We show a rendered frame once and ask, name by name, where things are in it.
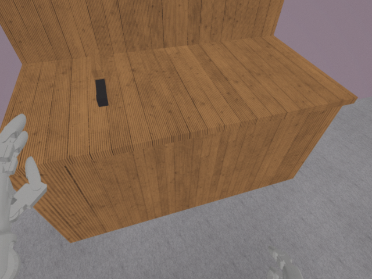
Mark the tap lever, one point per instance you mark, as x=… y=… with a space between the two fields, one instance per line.
x=101 y=95

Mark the right robot hand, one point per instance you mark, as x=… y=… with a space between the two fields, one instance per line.
x=289 y=271

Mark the counter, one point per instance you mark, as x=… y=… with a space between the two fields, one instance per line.
x=204 y=103

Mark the left robot hand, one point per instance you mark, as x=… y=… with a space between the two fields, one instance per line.
x=12 y=141

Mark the robot left forearm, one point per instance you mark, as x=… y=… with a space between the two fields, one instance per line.
x=9 y=258

